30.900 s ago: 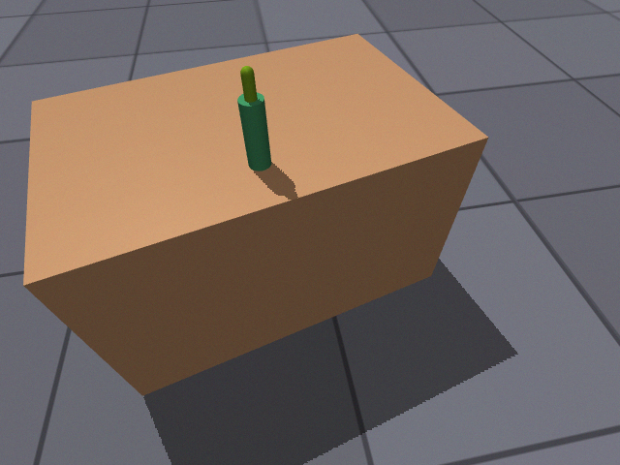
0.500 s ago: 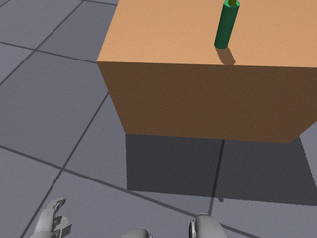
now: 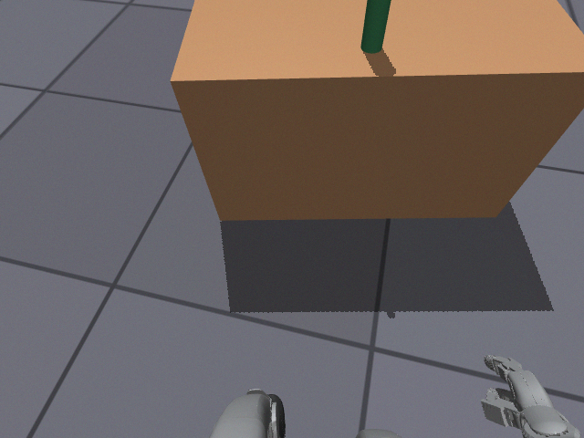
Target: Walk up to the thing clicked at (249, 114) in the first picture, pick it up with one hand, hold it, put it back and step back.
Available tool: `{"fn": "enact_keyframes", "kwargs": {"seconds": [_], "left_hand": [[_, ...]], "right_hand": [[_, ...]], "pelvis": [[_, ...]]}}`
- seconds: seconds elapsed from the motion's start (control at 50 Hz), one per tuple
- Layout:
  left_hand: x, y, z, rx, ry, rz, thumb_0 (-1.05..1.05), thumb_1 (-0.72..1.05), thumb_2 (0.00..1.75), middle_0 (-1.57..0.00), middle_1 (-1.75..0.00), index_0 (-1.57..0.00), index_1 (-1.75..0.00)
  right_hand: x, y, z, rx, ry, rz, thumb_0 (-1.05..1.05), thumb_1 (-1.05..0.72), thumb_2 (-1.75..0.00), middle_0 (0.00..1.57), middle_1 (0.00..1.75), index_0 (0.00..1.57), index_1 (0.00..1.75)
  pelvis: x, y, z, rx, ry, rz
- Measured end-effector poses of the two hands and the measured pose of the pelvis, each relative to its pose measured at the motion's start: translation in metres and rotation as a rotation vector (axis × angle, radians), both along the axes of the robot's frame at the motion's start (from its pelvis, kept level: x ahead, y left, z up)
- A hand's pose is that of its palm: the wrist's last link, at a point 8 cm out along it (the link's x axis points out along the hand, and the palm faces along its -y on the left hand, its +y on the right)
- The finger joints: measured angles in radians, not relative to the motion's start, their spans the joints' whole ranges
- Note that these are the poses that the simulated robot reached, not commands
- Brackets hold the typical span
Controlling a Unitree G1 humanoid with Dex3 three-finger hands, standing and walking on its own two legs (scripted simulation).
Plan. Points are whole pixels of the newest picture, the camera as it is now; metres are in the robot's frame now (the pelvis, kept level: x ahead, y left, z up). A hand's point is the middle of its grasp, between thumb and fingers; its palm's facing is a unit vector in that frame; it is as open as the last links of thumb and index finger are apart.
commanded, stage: step back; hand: right
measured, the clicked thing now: out of the picture +1.05 -0.16 +0.02
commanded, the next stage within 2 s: stand in 1.34 s
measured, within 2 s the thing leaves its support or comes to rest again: neither
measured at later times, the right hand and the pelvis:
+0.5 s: hand out of the picture -0.02 -0.27 -0.12, palm faces -0.10 +0.90 -0.42, open 7.4 cm; pelvis -0.08 +0.00 +0.02, yaw +6 degrees
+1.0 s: hand out of the picture +0.08 -0.25 -0.14, palm faces -0.13 +0.93 -0.33, open 7.4 cm; pelvis -0.03 -0.01 +0.02, yaw +6 degrees
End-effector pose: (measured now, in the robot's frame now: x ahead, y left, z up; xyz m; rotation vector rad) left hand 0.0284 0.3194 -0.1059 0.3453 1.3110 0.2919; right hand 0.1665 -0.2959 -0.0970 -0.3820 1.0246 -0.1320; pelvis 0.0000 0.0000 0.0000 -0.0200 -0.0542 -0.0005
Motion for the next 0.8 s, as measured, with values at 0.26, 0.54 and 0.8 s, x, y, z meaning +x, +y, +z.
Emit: {"fn": "enact_keyframes", "kwargs": {"seconds": [0.26,0.54,0.8], "left_hand": [[-0.053,-0.004,0.035,0.047,-0.119,0.008,0.01,0.90,0.90,-0.21,-0.30,-0.21,-0.30],[-0.065,-0.011,0.003,-0.099,-0.154,0.043,0.01,0.90,0.90,-0.20,-0.30,-0.21,-0.30],[-0.054,-0.036,0.007,-0.058,-0.136,0.062,0.01,0.90,0.90,-0.21,-0.30,-0.21,-0.30]], "right_hand": [[-0.150,-0.022,-0.011,-0.010,0.214,-0.045,0.01,-0.90,-0.90,0.20,0.30,0.21,0.30],[-0.181,-0.014,0.019,-0.064,0.152,-0.033,0.01,-0.90,-0.90,0.20,0.30,0.21,0.30],[-0.116,-0.026,-0.004,-0.020,0.134,0.008,0.01,-0.90,-0.90,0.20,0.30,0.21,0.30]], "pelvis": [[-0.063,-0.007,0.015,0.038,0.041,0.070],[-0.078,-0.005,0.017,0.026,0.007,0.097],[-0.054,-0.021,0.011,0.008,0.023,0.115]]}}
